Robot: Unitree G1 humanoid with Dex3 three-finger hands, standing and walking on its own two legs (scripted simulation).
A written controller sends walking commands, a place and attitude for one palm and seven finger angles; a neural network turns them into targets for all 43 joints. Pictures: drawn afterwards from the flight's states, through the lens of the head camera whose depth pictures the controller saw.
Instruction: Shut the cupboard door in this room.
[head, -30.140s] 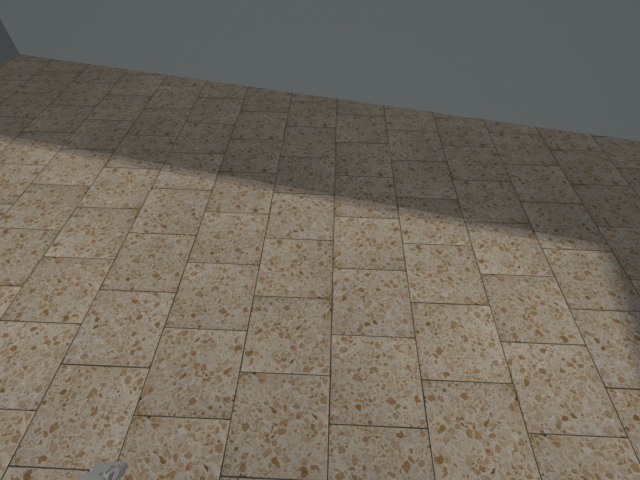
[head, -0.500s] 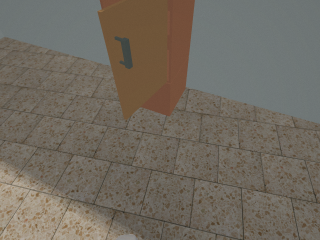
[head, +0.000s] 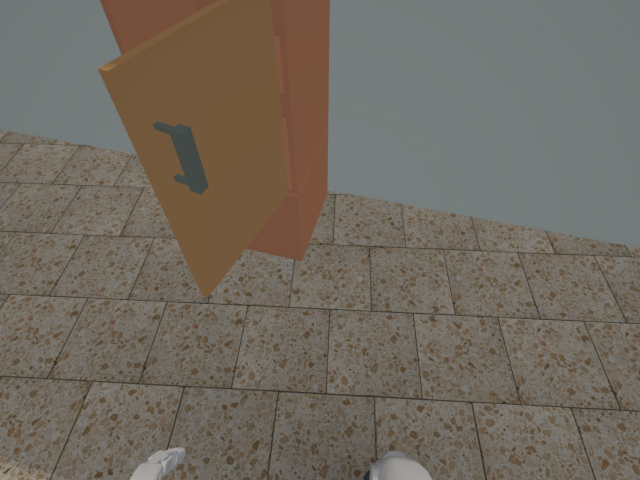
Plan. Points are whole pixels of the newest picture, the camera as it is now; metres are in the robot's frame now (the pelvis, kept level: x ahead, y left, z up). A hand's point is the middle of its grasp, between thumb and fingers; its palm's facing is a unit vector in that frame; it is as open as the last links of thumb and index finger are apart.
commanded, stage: take the last steps up to it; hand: left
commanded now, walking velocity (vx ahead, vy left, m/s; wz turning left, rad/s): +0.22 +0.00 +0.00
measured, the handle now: (180, 157) +0.61 +0.26 +0.05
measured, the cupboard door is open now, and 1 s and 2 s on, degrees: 79 79 79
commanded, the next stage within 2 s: come to a stop and stand still in 0.18 s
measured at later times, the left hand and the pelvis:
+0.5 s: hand out of the picture +0.13 +0.18 -0.18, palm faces +0.09 -0.98 -0.18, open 7.3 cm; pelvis +0.15 +0.01 +0.00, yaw +0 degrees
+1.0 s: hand out of the picture +0.13 +0.13 -0.15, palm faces +0.02 -0.97 -0.25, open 7.3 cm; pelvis +0.11 -0.05 +0.01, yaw -2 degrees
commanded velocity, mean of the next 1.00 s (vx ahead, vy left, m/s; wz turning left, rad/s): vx -0.02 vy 0.02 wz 0.01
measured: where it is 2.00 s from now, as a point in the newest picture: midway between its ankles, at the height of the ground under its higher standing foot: outside the picture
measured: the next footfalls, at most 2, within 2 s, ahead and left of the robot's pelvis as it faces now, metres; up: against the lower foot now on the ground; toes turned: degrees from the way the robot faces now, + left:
right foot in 0.06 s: +0.17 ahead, -0.12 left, +0.00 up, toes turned -8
left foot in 0.44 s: +0.24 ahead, +0.12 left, +0.00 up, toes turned +7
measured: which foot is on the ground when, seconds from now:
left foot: down 0.00-0.06, up 0.08-0.42, down 0.44-0.86, up 0.88-1.00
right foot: up 0.00-0.04, down 0.06-0.48, up 0.50-0.82, down 0.84-1.00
